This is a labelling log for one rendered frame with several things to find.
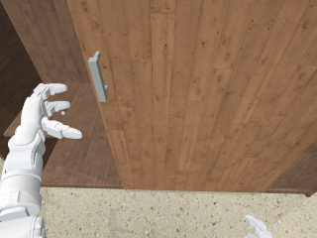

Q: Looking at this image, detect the robot left hand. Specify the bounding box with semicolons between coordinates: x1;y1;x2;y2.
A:
21;83;82;139

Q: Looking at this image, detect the robot right hand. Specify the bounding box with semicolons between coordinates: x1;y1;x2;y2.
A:
245;214;274;238

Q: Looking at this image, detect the handle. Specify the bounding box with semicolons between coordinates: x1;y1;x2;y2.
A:
88;51;108;102

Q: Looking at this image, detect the left robot forearm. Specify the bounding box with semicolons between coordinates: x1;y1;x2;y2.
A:
0;123;46;222

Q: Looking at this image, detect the left robot upper arm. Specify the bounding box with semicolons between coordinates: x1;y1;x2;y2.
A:
0;215;47;238

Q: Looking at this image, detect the wardrobe door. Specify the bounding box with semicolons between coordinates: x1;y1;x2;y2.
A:
66;0;317;193
270;138;317;188

